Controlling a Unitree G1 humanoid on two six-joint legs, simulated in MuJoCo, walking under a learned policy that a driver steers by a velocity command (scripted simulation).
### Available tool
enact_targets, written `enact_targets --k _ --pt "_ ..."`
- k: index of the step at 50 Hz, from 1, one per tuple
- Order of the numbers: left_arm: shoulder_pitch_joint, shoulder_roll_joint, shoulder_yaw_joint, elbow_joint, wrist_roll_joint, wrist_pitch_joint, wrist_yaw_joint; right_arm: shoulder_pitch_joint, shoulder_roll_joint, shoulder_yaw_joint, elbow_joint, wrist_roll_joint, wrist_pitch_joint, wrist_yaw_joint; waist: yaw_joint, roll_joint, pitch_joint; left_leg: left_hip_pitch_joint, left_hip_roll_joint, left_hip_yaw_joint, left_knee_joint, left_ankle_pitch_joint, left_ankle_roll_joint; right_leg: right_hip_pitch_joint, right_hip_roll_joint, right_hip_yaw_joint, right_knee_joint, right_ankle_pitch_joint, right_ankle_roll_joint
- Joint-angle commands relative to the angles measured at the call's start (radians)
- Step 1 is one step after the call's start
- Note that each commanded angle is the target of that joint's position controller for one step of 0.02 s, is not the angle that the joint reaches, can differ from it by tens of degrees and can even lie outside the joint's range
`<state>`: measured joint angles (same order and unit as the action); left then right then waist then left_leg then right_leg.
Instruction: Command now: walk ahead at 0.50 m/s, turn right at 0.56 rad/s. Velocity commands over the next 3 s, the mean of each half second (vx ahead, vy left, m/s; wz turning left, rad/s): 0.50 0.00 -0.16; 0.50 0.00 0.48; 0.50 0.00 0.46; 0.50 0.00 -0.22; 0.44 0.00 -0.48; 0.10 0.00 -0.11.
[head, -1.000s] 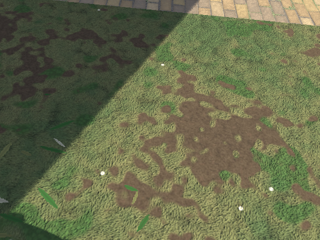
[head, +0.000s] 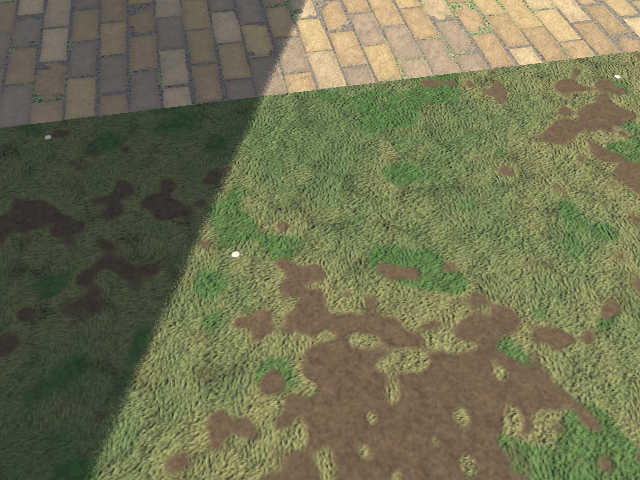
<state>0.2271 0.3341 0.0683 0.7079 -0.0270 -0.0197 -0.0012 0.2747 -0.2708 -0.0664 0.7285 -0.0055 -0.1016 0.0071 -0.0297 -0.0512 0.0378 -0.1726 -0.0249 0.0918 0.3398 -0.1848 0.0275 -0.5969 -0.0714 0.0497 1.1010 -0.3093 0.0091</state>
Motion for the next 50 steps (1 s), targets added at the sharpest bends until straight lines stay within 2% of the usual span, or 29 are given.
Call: enact_targets --k 1,5,8,10,11,12,13,14,15,16,17,18,19,21,24,27,31,35,37,39,40,41,42,43,44,45,46,48,50 --pt "-0.007 0.011 -0.005 -0.085 0.010 -0.003 -0.012 -0.056 -0.146 -0.039 -0.049 0.004 -0.022 -0.004 0.021 0.119 0.000 0.054 0.299 -0.175 -0.207 0.193 0.190 -0.096 -0.062 0.043 -0.107 0.117 0.014" --pt "-0.120 0.005 -0.013 -0.113 0.006 -0.018 -0.038 -0.043 -0.182 -0.048 -0.023 0.011 -0.009 -0.010 -0.018 0.098 0.018 0.074 0.265 -0.028 -0.204 0.233 0.145 -0.028 -0.036 -0.018 -0.340 0.316 -0.005" --pt "-0.204 0.004 -0.016 -0.152 0.005 -0.021 -0.048 0.023 -0.207 -0.055 0.015 0.030 0.003 -0.004 -0.040 0.092 0.042 0.134 0.294 -0.009 -0.194 0.234 0.133 -0.003 -0.012 -0.038 -0.442 0.283 -0.039" --pt "-0.221 0.020 -0.010 -0.170 0.012 -0.023 -0.050 0.051 -0.225 -0.059 0.039 0.043 0.016 -0.001 -0.026 0.097 0.045 0.190 0.319 -0.010 -0.144 0.356 0.129 0.028 0.018 -0.058 -0.492 0.185 -0.073" --pt "-0.192 0.040 0.000 -0.170 0.016 -0.024 -0.049 0.051 -0.240 -0.059 0.049 0.048 0.023 -0.001 0.007 0.111 0.020 0.207 0.321 -0.007 -0.078 0.521 0.122 0.097 0.047 -0.081 -0.517 0.134 -0.092" --pt "-0.085 0.072 0.020 -0.145 0.019 -0.024 -0.045 0.041 -0.243 -0.054 0.058 0.051 0.032 -0.003 0.082 0.113 -0.046 0.190 0.298 0.021 0.061 0.671 0.102 0.261 0.082 -0.111 -0.570 0.155 -0.117" --pt "0.074 0.126 0.049 -0.096 0.019 -0.022 -0.034 0.054 -0.212 -0.037 0.064 0.046 0.033 -0.006 0.159 0.105 -0.141 0.083 0.251 0.050 0.259 0.673 0.070 0.518 0.098 -0.115 -0.580 0.212 -0.141" --pt "0.230 0.224 0.074 -0.070 0.034 -0.016 -0.013 0.079 -0.130 -0.004 0.033 0.019 0.026 -0.003 0.198 -0.036 -0.291 -0.214 0.169 0.062 0.619 0.287 0.013 0.870 -0.138 0.183 -0.563 0.222 -0.224" --pt "0.218 0.262 0.066 -0.084 0.038 -0.021 -0.011 0.167 -0.058 0.023 0.027 0.021 0.008 0.002 0.126 -0.186 -0.438 -0.443 0.008 -0.102 0.901 -0.431 -0.026 0.994 -0.351 0.636 -0.704 0.097 -0.350" --pt "0.198 0.171 0.044 -0.086 0.034 -0.033 -0.017 0.069 -0.178 -0.010 0.031 0.055 0.000 0.006 0.179 -0.066 -0.372 -0.523 0.038 -0.224 0.986 -0.408 -0.022 0.916 -0.335 0.595 -0.756 0.063 -0.319" --pt "0.153 0.139 0.032 -0.069 0.029 -0.040 -0.020 0.009 -0.188 -0.016 0.004 0.068 -0.003 0.007 0.150 -0.071 -0.214 -0.578 0.086 -0.195 0.963 -0.326 -0.013 0.789 -0.298 0.411 -0.768 0.127 -0.278" --pt "0.094 0.102 0.023 -0.060 0.026 -0.047 -0.022 -0.013 -0.170 -0.013 0.006 0.049 -0.002 0.000 0.111 -0.030 -0.148 -0.554 0.130 -0.180 0.900 -0.238 -0.012 0.674 -0.248 0.305 -0.789 0.173 -0.244" --pt "0.044 0.069 0.015 -0.060 0.031 -0.054 -0.025 -0.006 -0.164 -0.018 0.013 0.034 0.008 -0.003 0.075 -0.047 -0.103 -0.509 0.156 -0.181 0.857 -0.170 -0.018 0.579 -0.213 0.225 -0.825 0.219 -0.226" --pt "-0.001 0.039 0.012 -0.054 0.040 -0.076 -0.026 0.056 -0.129 -0.016 0.041 0.040 0.039 -0.002 0.030 -0.057 -0.092 -0.414 0.172 -0.188 0.843 -0.077 -0.029 0.481 -0.188 0.127 -0.902 0.265 -0.221" --pt "-0.008 0.047 0.021 -0.020 0.047 -0.098 -0.017 0.026 -0.094 -0.012 0.034 0.038 0.063 -0.007 0.016 -0.013 -0.032 -0.461 0.170 -0.208 0.775 0.011 -0.049 0.448 -0.181 0.008 -0.960 0.354 -0.218" --pt "0.009 0.053 0.024 0.006 0.047 -0.098 -0.003 -0.037 -0.078 -0.007 0.013 0.033 0.058 0.000 0.032 -0.002 0.003 -0.509 0.157 -0.210 0.608 0.164 -0.053 0.489 -0.158 -0.094 -0.977 0.384 -0.196" --pt "0.050 0.089 0.035 0.036 0.037 -0.085 0.009 -0.167 -0.047 0.010 -0.033 0.027 0.052 0.026 0.086 0.022 0.054 -0.506 0.142 -0.130 0.402 0.266 -0.033 0.546 -0.173 -0.179 -0.994 0.400 -0.179" --pt "0.104 0.114 0.047 0.069 0.018 -0.053 0.014 -0.260 -0.049 0.015 -0.095 0.028 0.050 0.053 0.111 0.027 0.080 -0.562 0.122 -0.072 0.305 0.175 0.010 0.695 -0.214 -0.221 -0.926 0.519 -0.166" --pt "0.090 0.137 0.052 0.068 0.014 -0.036 0.020 -0.249 -0.067 0.005 -0.115 0.029 0.053 0.063 0.082 0.000 0.044 -0.494 0.076 -0.021 0.288 0.090 0.044 0.734 -0.218 -0.250 -0.832 0.783 -0.145" --pt "0.070 0.165 0.059 0.060 0.009 -0.020 0.030 -0.136 -0.116 -0.022 -0.106 0.032 0.062 0.061 0.006 -0.038 -0.050 -0.320 -0.002 0.032 0.302 -0.007 0.089 0.739 -0.207 -0.270 -0.628 1.086 -0.121" --pt "0.051 0.167 0.057 0.055 0.003 -0.015 0.033 -0.001 -0.162 -0.049 -0.077 0.034 0.064 0.052 -0.076 -0.029 -0.122 -0.120 -0.041 0.033 0.249 0.022 0.125 0.666 -0.180 -0.287 -0.439 1.079 -0.095" --pt "0.052 0.144 0.045 0.043 0.010 -0.023 0.037 0.156 -0.232 -0.083 -0.042 0.033 0.075 0.032 -0.153 0.038 -0.206 0.178 0.006 -0.095 0.199 0.060 0.173 0.453 -0.136 -0.287 -0.161 0.828 -0.051" --pt "0.146 -0.012 -0.001 -0.010 0.047 -0.049 0.021 0.141 -0.339 -0.100 -0.044 0.038 0.072 0.021 -0.031 0.311 -0.266 0.509 0.271 -0.646 0.141 -0.051 0.355 -0.017 0.077 -0.223 0.207 -0.176 0.022" --pt "0.071 0.042 -0.002 -0.025 0.018 -0.093 0.006 0.162 -0.278 -0.078 -0.077 0.028 0.053 0.026 -0.085 0.211 -0.416 0.599 0.360 -0.948 -0.009 -0.154 0.425 -0.146 0.125 0.034 0.340 -0.302 0.012" --pt "-0.031 0.095 0.011 -0.058 -0.020 -0.115 -0.005 0.131 -0.219 -0.062 -0.071 0.021 0.040 0.028 -0.106 0.155 -0.285 0.523 0.336 -0.805 -0.044 -0.102 0.367 -0.227 0.067 0.066 0.314 -0.211 -0.012" --pt "-0.049 0.088 0.005 -0.065 -0.014 -0.128 -0.003 0.073 -0.190 -0.054 -0.075 0.027 0.033 0.028 -0.060 0.081 -0.184 0.379 0.291 -0.677 -0.042 -0.017 0.327 -0.207 0.022 0.059 0.219 -0.124 -0.027" --pt "-0.050 0.089 0.010 -0.055 0.015 -0.130 0.004 0.004 -0.160 -0.045 -0.085 0.028 0.031 0.026 -0.015 0.042 -0.121 0.241 0.252 -0.585 -0.047 0.095 0.300 -0.150 -0.009 0.051 0.125 -0.079 -0.021" --pt "-0.016 0.099 0.020 -0.049 0.035 -0.108 0.003 -0.052 -0.134 -0.034 -0.113 0.010 0.030 0.018 0.038 0.070 -0.092 0.090 0.210 -0.503 -0.087 0.238 0.294 -0.035 -0.032 0.053 0.043 -0.030 0.001" --pt "-0.011 0.069 0.013 -0.050 0.043 -0.087 0.003 -0.049 -0.154 -0.039 -0.106 0.017 0.028 0.007 0.050 0.068 -0.072 0.000 0.191 -0.438 -0.107 0.325 0.294 -0.007 -0.031 0.023 -0.050 -0.003 0.036"
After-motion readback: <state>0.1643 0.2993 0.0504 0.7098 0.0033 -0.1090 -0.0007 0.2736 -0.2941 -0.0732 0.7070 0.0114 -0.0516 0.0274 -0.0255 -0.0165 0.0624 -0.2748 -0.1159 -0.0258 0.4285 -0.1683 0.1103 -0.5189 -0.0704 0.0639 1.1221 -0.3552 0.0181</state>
